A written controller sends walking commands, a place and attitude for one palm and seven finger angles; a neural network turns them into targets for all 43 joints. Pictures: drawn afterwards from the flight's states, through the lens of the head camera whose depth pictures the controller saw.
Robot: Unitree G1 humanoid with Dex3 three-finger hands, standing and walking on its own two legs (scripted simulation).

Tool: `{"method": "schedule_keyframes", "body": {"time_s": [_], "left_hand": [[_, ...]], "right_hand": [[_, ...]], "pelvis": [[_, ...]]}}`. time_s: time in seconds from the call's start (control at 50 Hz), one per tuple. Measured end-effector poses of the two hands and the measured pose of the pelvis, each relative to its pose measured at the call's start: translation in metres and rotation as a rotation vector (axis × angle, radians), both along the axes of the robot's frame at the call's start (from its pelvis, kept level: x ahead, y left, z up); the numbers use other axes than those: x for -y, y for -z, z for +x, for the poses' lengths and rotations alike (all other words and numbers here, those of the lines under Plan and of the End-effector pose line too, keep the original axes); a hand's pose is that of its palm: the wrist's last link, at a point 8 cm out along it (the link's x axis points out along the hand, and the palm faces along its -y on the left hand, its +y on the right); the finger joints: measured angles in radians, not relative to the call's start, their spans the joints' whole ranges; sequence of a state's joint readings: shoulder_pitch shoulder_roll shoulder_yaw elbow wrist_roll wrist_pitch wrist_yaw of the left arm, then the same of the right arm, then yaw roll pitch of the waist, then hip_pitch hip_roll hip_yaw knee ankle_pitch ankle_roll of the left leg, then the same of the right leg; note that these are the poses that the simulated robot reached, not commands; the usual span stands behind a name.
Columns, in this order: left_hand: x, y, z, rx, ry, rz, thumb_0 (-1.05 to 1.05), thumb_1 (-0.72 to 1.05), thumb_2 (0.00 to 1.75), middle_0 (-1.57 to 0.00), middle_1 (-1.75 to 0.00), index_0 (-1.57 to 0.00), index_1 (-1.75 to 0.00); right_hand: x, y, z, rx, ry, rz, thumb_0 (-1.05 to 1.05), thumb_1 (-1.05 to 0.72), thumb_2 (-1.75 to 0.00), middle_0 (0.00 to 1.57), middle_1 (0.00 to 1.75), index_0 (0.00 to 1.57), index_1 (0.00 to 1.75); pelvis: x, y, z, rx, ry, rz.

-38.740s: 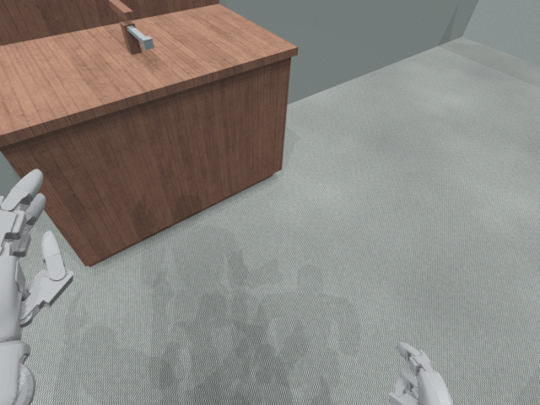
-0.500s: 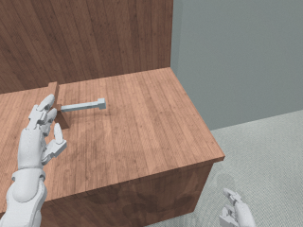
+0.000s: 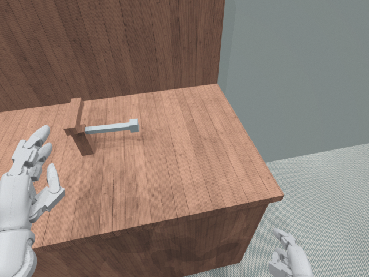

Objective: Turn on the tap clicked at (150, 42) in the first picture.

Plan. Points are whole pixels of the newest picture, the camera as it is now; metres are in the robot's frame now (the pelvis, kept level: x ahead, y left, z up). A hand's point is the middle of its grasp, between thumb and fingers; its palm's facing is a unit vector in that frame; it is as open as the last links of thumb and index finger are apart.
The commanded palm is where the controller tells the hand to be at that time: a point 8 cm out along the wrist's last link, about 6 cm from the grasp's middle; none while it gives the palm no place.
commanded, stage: draw the hand back beside the body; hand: left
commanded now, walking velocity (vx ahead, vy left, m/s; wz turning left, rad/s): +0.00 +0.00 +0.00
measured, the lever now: (134, 125) +0.50 +0.23 +0.04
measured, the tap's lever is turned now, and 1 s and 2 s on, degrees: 86 86 86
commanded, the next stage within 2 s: step back with the hand held close in 0.10 s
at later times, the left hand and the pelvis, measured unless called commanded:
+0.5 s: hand (61, 199) +0.19 +0.24 +0.15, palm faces +0.32 -0.86 -0.41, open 7.4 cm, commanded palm +0.14 +0.28 +0.17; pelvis -0.03 +0.01 +0.00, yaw -2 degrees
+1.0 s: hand (30, 232) +0.13 +0.26 +0.15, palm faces +0.38 -0.83 -0.41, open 7.4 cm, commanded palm +0.07 +0.30 +0.17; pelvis -0.09 +0.02 -0.02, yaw -1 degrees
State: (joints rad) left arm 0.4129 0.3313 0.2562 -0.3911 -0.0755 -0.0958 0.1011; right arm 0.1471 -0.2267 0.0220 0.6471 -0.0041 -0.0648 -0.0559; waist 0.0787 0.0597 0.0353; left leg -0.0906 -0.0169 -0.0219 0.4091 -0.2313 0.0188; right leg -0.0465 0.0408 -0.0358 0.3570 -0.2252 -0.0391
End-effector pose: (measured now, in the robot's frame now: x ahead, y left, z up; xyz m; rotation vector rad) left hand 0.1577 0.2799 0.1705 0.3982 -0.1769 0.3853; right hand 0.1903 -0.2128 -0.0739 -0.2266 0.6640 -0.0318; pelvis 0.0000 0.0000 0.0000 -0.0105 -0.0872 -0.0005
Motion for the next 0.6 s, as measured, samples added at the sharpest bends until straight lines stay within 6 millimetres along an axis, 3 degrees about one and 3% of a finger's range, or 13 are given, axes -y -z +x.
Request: {"method": "schedule_keyframes", "body": {"time_s": [0.22, 0.36, 0.52, 0.6], "left_hand": [[0.007, 0.001, -0.005, 0.002, 0.021, -0.001, 0.01, 0.89, 0.9, -0.21, -0.31, -0.21, -0.3], [-0.007, -0.025, -0.003, 0.087, 0.009, 0.098, 0.01, 0.89, 0.9, -0.21, -0.31, -0.21, -0.3], [0.002, 0.008, -0.011, -0.068, 0.085, 0.055, 0.01, 0.89, 0.9, -0.21, -0.31, -0.21, -0.3], [-0.002, 0.011, -0.024, -0.076, 0.104, 0.078, 0.01, 0.89, 0.9, -0.21, -0.31, -0.21, -0.3]], "right_hand": [[0.002, 0.001, -0.014, 0.003, 0.009, 0.001, 0.01, -0.9, -0.9, 0.2, 0.3, 0.2, 0.3], [0.007, 0.002, -0.024, -0.015, 0.041, -0.004, 0.01, -0.9, -0.9, 0.2, 0.3, 0.2, 0.3], [0.017, 0.004, -0.051, -0.034, 0.125, -0.021, 0.01, -0.9, -0.9, 0.2, 0.3, 0.2, 0.3], [0.018, 0.004, -0.068, -0.058, 0.139, -0.049, 0.01, -0.9, -0.9, 0.2, 0.3, 0.2, 0.3]], "pelvis": [[0.002, 0.0, -0.008, 0.008, 0.001, 0.0], [0.002, 0.001, -0.018, -0.031, 0.014, -0.009], [-0.01, 0.002, -0.034, -0.073, 0.034, 0.0], [-0.013, 0.005, -0.046, -0.081, 0.031, -0.001]]}}
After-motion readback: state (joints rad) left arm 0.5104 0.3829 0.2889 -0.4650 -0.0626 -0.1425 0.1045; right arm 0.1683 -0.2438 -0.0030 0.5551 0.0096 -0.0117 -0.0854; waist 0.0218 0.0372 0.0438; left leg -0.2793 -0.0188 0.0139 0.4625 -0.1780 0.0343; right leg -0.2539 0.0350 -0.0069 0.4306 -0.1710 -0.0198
